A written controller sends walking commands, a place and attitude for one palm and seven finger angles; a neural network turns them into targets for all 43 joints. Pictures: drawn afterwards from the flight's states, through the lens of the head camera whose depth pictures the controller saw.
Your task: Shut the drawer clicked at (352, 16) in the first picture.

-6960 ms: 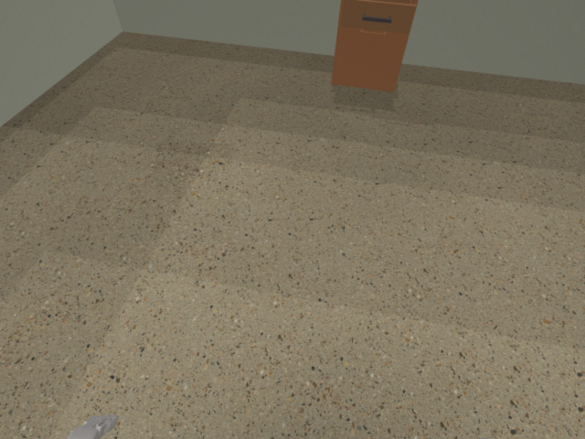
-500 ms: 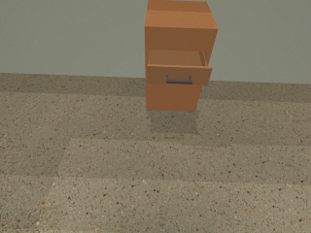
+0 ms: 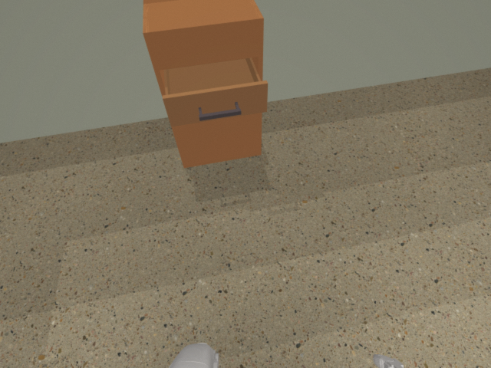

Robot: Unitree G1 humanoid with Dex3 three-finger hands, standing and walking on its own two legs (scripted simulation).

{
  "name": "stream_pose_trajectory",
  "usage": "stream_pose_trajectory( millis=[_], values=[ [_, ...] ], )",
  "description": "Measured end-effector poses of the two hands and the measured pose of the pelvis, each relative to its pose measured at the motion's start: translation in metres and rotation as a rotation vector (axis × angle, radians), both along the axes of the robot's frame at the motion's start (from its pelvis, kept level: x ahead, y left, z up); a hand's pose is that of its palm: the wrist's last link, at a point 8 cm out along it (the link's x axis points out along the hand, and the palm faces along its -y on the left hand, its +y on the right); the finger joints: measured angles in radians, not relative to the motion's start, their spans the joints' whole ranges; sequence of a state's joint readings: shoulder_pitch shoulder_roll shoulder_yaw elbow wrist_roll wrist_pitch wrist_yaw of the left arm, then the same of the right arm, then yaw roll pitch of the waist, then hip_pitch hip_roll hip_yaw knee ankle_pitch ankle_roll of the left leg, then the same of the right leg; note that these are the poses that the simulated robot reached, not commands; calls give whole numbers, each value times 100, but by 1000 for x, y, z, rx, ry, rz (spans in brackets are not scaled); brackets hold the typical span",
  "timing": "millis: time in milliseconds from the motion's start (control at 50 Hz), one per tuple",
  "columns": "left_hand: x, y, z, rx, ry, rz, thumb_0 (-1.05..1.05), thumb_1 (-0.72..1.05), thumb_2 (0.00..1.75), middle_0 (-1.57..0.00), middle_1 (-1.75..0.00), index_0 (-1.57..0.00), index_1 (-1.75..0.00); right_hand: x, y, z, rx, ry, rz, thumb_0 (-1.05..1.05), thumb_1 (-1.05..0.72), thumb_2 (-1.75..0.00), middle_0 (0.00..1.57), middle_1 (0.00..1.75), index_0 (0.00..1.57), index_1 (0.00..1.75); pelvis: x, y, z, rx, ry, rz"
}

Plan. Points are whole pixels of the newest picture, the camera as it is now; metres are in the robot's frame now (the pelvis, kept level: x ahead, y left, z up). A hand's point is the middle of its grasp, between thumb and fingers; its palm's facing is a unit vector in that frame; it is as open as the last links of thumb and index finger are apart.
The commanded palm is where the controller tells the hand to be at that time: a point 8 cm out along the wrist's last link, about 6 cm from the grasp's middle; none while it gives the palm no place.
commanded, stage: walk to a spot facing it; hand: left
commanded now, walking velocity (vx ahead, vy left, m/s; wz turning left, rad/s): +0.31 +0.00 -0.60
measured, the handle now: (219, 111) +0.97 +0.20 -0.25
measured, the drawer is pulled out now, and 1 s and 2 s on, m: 0.18 0.18 0.18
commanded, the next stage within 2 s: turn to face it in 1.52 s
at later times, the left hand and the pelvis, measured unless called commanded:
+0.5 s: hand (137, 302) +0.24 +0.26 -0.17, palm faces -0.25 -0.95 -0.21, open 7.4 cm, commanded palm none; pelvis +0.12 +0.07 +0.00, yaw -18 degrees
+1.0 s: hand (233, 227) +0.43 +0.08 -0.17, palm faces -0.60 -0.78 -0.21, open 7.4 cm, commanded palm none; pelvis +0.23 +0.00 -0.01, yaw -35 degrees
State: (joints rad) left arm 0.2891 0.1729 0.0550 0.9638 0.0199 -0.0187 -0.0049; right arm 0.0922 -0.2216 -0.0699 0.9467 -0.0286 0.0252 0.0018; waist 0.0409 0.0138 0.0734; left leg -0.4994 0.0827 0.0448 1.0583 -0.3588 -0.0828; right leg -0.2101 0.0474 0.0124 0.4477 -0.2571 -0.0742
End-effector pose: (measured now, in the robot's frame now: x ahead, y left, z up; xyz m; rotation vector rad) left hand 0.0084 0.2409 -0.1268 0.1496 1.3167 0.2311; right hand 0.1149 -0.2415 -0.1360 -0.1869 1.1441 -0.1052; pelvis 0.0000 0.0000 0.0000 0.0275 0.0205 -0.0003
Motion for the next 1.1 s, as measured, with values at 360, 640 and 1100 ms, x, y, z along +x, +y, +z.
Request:
stream_pose_trajectory(
  millis=[360,640,1100],
  values=[
    [102,81,-31,-47,111,-179,1,91,90,-20,-30,-20,-30,54,50,26,-86,-137,-130,0,-91,-90,20,30,20,30,84,65,-10,-49,-18,-220],
    [365,-2,-11,-55,-137,-560,1,91,90,-19,-30,-20,-30,-107,97,10,13,371,-550,0,-91,-90,20,30,20,30,159,51,-4,-48,1,-404],
    [447,-87,-14,-75,-84,-734,1,90,90,-20,-30,-21,-30,99,-27,15,-55,-83,-638,0,-91,-90,20,30,20,30,261,-3,-7,-27,1,-660]
  ],
)
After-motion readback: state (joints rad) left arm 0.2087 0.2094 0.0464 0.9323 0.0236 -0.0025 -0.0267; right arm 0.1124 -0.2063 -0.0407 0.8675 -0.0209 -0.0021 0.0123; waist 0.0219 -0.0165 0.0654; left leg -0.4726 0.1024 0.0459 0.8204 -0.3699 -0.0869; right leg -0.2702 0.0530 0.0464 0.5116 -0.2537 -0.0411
